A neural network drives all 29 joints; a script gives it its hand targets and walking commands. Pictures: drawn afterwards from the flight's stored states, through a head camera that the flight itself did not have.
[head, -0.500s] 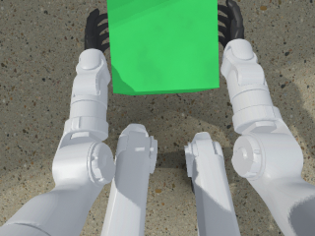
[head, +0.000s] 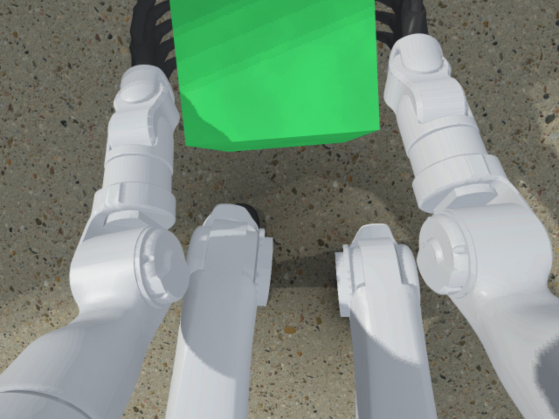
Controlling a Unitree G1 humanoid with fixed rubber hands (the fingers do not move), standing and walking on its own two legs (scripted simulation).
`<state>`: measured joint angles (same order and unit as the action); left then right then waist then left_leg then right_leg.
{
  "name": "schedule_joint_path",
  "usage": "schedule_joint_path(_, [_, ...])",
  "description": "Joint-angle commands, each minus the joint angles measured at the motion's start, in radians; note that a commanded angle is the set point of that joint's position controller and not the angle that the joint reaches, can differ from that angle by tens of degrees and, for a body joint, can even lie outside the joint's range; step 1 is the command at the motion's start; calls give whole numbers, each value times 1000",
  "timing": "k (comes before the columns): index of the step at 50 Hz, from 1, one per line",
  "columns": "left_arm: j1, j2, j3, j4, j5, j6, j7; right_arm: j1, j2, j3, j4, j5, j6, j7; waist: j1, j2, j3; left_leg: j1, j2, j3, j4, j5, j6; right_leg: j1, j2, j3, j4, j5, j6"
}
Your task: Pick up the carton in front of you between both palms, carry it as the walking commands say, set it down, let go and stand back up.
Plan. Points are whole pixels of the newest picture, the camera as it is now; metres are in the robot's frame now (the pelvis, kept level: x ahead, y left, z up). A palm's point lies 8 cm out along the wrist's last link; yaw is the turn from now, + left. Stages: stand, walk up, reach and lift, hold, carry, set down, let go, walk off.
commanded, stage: set down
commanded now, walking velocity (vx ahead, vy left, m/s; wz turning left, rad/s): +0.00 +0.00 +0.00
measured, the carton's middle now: (278, 71) +0.50 +0.09 -0.24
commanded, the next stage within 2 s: none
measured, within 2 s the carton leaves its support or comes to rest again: rests again in 0.54 s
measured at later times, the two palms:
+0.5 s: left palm (156, 69) +0.48 +0.24 -0.19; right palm (400, 48) +0.53 -0.06 -0.18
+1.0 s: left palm (141, 86) +0.46 +0.27 -0.21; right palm (428, 60) +0.52 -0.10 -0.21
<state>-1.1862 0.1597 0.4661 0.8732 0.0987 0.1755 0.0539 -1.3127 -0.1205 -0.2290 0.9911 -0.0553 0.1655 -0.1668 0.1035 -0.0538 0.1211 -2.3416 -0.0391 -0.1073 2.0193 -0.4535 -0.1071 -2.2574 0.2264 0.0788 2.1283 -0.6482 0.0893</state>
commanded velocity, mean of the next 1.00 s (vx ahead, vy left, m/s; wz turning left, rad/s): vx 0.00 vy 0.00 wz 0.00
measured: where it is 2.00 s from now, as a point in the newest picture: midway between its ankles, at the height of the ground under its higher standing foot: (299, 290)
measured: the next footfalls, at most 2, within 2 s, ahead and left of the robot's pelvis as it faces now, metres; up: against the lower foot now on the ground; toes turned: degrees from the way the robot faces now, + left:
none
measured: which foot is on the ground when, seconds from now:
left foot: down 0.00-1.00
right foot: down 0.00-1.00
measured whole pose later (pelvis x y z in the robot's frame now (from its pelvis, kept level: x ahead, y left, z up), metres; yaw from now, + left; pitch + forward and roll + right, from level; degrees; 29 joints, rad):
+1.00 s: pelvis -0.01 +0.01 -0.01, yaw +0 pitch +39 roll +1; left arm -1.30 0.34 0.33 1.22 -0.11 -0.05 0.06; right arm -1.37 -0.32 -0.04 1.12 0.09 0.04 -0.10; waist 0.09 -0.01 0.31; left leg -2.32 0.00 -0.05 2.08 -0.44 -0.06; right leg -2.24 0.13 0.06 2.19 -0.63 0.07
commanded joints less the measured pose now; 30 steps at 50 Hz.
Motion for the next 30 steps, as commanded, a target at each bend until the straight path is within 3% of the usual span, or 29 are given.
schedule_joint_path(1, [-594,-746,-376,-60,-72,-27,-268,-500,879,308,-70,53,-37,231,77,-83,-1024,637,-43,217,-49,329,70,339,-18,-134,-236,320,-45])
schedule_joint_path(19, [-576,-667,-313,41,-72,-74,-247,-500,741,253,0,25,-79,248,45,-76,-842,586,-43,181,-15,324,79,247,-33,-126,-195,285,-62])
schedule_joint_path(30, [-544,-550,-245,131,-53,-91,-232,-412,617,168,83,-53,-76,256,9,-58,-678,496,-45,160,-23,236,90,194,-50,-113,-187,222,-77])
